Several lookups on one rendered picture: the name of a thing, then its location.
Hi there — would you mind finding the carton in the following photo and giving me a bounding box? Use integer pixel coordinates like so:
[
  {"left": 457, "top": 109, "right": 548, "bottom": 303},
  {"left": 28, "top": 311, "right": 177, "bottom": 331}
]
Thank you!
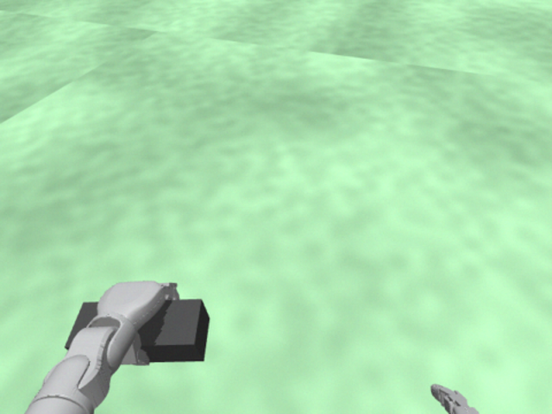
[{"left": 65, "top": 299, "right": 210, "bottom": 362}]

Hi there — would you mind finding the right robot hand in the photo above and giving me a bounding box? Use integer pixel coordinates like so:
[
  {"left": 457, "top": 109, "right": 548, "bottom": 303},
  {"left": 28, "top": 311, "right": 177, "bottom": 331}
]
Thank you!
[{"left": 430, "top": 384, "right": 479, "bottom": 414}]

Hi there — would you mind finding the left robot hand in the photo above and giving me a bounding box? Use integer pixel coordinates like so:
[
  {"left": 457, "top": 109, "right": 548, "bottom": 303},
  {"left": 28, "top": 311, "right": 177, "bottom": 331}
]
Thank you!
[{"left": 97, "top": 281, "right": 179, "bottom": 366}]

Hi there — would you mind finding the left robot arm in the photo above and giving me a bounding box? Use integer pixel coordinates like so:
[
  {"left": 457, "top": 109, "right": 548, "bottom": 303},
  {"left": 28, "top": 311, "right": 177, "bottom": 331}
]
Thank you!
[{"left": 24, "top": 312, "right": 135, "bottom": 414}]

